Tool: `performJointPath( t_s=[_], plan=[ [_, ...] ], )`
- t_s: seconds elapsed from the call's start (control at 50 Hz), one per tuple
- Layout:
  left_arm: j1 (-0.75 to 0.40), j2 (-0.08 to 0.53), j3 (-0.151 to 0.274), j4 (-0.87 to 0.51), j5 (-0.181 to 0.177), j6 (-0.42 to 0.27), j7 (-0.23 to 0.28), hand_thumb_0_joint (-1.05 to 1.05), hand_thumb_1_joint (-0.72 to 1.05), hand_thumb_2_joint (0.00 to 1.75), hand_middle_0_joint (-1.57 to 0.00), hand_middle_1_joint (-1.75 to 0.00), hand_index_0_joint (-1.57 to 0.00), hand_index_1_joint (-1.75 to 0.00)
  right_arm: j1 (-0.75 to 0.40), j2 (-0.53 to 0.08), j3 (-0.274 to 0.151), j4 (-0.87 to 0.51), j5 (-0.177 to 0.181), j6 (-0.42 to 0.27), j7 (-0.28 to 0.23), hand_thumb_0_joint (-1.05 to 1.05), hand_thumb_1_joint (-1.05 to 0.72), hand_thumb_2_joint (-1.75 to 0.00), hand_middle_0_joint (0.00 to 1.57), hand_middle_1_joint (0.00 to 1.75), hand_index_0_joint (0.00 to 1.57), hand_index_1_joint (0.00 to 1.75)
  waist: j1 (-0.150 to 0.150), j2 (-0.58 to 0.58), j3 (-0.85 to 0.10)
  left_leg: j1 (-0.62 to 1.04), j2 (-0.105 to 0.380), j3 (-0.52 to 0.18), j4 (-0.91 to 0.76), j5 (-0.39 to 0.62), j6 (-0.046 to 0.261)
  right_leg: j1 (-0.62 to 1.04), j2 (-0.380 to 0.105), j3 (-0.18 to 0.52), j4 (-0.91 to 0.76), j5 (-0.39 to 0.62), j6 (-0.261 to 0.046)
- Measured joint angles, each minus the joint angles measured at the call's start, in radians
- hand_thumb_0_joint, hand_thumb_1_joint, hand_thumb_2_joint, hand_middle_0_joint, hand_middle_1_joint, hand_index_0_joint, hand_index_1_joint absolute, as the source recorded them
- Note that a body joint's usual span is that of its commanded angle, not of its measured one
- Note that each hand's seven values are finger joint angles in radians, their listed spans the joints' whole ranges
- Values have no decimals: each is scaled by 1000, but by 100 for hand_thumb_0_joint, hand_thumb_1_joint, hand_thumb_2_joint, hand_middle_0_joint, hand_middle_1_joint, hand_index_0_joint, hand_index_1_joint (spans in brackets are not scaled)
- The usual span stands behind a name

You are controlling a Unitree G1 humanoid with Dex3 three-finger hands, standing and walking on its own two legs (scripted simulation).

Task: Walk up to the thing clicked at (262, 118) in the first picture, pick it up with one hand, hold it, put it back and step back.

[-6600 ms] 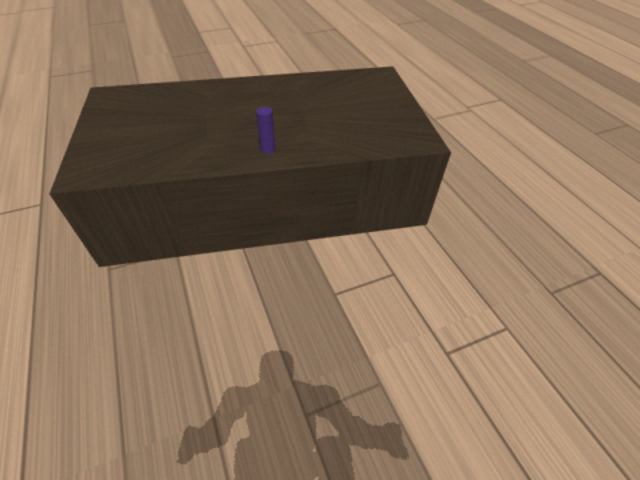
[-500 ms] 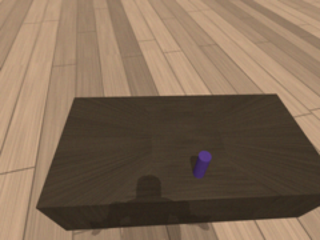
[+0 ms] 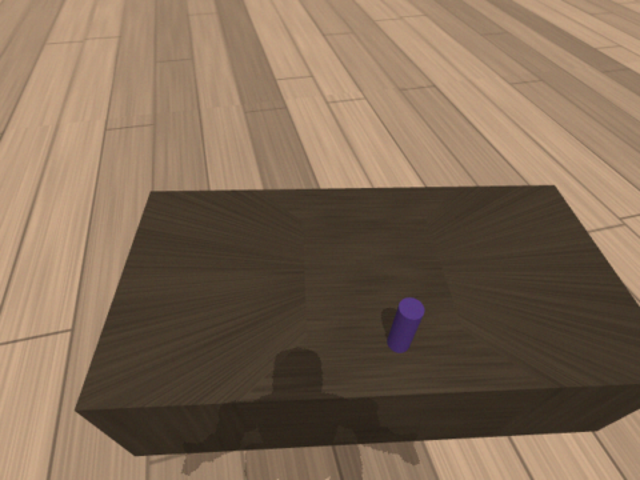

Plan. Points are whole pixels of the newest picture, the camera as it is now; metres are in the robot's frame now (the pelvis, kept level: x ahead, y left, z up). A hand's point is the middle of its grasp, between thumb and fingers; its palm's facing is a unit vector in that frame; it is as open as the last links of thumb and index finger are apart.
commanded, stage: stand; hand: right
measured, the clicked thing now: (404, 326) +0.49 -0.21 -0.31
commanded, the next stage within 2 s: go down in 0.68 s
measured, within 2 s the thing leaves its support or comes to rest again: neither
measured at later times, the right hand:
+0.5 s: hand out of the picture +0.09 -0.25 -0.16, palm faces -0.02 +0.94 -0.34, open 7.4 cm
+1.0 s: hand out of the picture +0.15 -0.25 -0.15, palm faces +0.05 +0.95 -0.32, open 10.4 cm
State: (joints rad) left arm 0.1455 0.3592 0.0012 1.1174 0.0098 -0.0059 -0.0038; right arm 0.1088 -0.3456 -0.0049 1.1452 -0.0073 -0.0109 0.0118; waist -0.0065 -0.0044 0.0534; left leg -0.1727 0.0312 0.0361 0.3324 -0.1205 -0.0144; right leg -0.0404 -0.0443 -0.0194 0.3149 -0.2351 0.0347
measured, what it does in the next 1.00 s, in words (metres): stands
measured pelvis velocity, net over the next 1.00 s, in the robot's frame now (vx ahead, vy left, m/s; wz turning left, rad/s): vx -0.02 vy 0.00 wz -0.01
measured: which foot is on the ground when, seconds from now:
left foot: down 0.00-1.00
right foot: down 0.00-1.00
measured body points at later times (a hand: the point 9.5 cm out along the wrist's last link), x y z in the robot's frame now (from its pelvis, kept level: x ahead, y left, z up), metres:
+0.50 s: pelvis +0.01 +0.00 +0.00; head +0.02 +0.00 +0.45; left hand +0.08 +0.30 -0.13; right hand +0.09 -0.30 -0.13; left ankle +0.04 +0.13 -0.75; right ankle -0.04 -0.14 -0.75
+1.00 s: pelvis -0.02 +0.00 -0.01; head +0.04 +0.00 +0.44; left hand +0.09 +0.27 -0.13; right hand +0.14 -0.30 -0.13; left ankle +0.04 +0.13 -0.75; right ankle -0.04 -0.14 -0.75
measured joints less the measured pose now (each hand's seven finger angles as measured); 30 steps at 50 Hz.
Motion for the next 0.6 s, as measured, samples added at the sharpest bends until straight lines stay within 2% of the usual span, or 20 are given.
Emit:
performJointPath(
  t_s=[0.6],
  plan=[
    [-15, -1, -2, -12, -2, -4, 5, 1, 90, 90, -20, -30, -21, -30, -17, 0, 6, -15, 2, -1, -4, 0, -90, -90, 20, 30, 21, 30, 1, -1, -1, 4, 4, -3, 13, -16, -3, 17, 4, -3, -11, -4, -1]
  ],
)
